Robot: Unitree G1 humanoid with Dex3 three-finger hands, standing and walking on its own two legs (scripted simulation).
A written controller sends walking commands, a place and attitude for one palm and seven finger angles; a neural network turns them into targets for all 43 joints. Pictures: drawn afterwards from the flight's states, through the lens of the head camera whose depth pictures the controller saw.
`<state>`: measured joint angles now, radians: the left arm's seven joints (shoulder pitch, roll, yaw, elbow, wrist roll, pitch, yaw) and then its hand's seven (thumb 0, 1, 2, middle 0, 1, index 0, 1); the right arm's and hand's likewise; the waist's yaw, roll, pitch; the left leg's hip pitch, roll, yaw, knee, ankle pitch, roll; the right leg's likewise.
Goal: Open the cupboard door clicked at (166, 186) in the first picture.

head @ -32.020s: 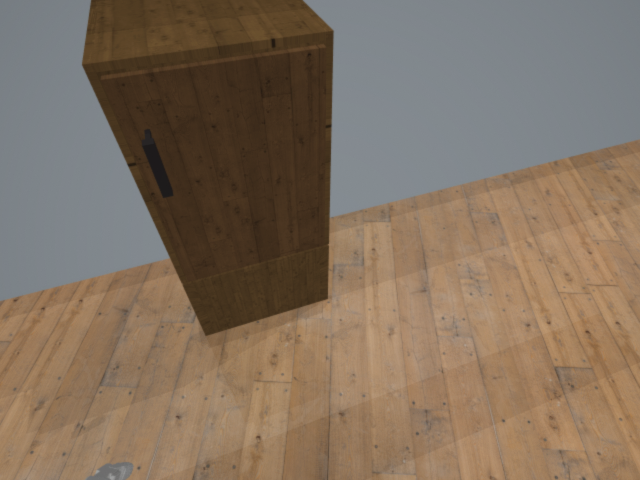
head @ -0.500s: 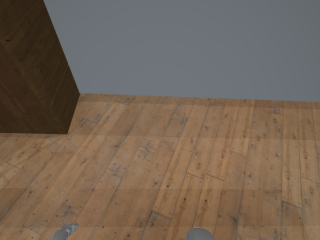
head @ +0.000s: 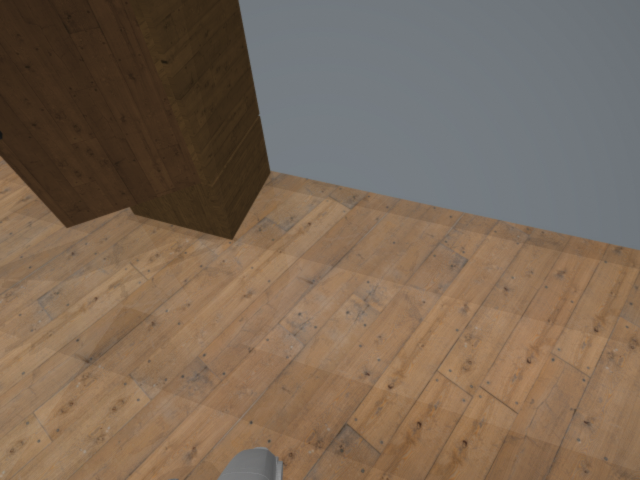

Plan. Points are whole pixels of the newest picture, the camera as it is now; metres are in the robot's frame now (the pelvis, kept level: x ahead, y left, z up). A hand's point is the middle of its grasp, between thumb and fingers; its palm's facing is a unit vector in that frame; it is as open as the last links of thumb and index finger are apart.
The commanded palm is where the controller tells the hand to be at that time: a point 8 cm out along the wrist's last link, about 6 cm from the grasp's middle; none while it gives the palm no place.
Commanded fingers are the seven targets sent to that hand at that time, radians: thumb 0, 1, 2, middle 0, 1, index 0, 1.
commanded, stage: turn to face it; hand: left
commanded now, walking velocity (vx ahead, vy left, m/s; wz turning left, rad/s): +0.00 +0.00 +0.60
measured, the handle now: out of the picture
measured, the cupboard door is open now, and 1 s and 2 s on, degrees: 44 44 44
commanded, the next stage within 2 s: take the last steps up to it in 0.78 s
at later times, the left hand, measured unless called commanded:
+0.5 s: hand out of the picture +0.07 +0.27 -0.16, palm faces +0.26 -0.94 -0.23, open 7.4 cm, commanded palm none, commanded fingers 0.00 0.90 0.90 -0.20 -0.30 -0.20 -0.30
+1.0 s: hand out of the picture -0.01 +0.19 -0.16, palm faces +0.47 -0.85 -0.24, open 7.3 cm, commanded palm none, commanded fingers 0.00 0.90 0.90 -0.20 -0.30 -0.20 -0.30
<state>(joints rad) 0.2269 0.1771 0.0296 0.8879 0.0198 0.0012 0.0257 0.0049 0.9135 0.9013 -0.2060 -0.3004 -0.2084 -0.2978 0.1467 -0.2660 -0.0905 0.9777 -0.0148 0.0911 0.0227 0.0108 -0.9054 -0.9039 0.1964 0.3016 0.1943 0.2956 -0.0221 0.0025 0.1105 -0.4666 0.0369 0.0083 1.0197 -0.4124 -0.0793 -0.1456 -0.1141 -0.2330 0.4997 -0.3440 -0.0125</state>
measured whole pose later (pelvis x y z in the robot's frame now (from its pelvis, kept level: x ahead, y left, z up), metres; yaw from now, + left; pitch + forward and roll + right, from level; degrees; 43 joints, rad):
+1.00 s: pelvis +0.03 +0.00 +0.00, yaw +27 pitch -1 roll +2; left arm 0.25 0.17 0.04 0.96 0.03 -0.02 0.02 0.00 0.92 0.90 -0.21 -0.30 -0.21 -0.30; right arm 0.19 -0.23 -0.08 1.04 -0.02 0.07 0.01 0.01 -0.91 -0.90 0.20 0.30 0.19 0.30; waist 0.00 0.00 0.07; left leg -0.40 0.03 -0.01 0.97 -0.42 -0.06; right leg -0.16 -0.08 -0.17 0.47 -0.29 -0.02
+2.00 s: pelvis +0.24 +0.18 +0.00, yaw +29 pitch -1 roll -1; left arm 0.26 0.18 0.06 1.05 0.02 -0.06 0.02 -0.02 0.96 0.90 -0.20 -0.30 -0.20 -0.30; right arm 0.25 -0.15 -0.06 1.07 -0.03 -0.02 -0.01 0.01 -0.92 -0.90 0.20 0.30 0.19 0.30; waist -0.02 0.00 0.06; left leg -0.51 0.11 0.03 0.91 -0.27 -0.02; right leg -0.16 0.01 -0.14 0.41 -0.24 -0.05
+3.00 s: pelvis +0.35 +0.30 +0.00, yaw +29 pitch -1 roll +0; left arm 0.17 0.20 0.06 1.03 0.02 0.06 0.03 0.00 0.92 0.90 -0.20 -0.30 -0.20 -0.30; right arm 0.22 -0.14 -0.04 1.05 -0.03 0.02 -0.04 0.01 -0.90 -0.90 0.20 0.30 0.20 0.30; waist 0.01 -0.04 0.06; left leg -0.22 0.02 0.09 0.51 -0.27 0.03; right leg -0.33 -0.04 -0.03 0.81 -0.45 0.00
